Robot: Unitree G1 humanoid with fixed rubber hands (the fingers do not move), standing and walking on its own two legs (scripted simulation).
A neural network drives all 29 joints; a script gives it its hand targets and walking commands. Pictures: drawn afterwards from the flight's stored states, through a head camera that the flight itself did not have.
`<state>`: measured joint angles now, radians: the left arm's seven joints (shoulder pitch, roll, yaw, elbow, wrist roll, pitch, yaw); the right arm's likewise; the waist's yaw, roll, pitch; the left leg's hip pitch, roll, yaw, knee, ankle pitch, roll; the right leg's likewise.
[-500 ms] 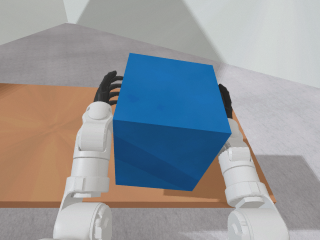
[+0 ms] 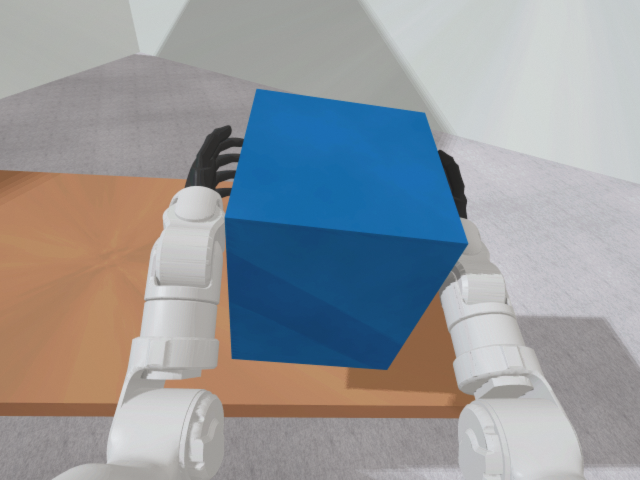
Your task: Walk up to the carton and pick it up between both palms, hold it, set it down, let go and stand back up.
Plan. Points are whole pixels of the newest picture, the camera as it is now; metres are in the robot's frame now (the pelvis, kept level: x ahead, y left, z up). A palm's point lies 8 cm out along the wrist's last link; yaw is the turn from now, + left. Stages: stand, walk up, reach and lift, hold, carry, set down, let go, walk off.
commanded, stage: reach and lift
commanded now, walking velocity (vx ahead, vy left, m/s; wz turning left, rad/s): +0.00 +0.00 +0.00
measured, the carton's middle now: (326, 238) +0.35 +0.02 +0.16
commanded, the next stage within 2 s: hold in 0.72 s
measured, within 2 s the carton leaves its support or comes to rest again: neither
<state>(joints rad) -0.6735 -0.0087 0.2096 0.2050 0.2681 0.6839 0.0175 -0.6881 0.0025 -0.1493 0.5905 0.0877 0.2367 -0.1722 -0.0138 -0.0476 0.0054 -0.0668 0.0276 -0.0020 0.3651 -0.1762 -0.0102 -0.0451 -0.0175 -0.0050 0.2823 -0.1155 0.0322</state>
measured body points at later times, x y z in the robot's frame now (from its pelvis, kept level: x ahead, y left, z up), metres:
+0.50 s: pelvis +0.00 +0.00 +0.00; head -0.06 +0.03 +0.45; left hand +0.37 +0.16 +0.23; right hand +0.39 -0.13 +0.21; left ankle +0.02 +0.12 -0.75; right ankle +0.03 -0.14 -0.75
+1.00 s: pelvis -0.01 +0.00 +0.00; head -0.08 +0.03 +0.44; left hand +0.36 +0.16 +0.25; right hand +0.38 -0.13 +0.23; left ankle +0.02 +0.12 -0.75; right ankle +0.03 -0.14 -0.75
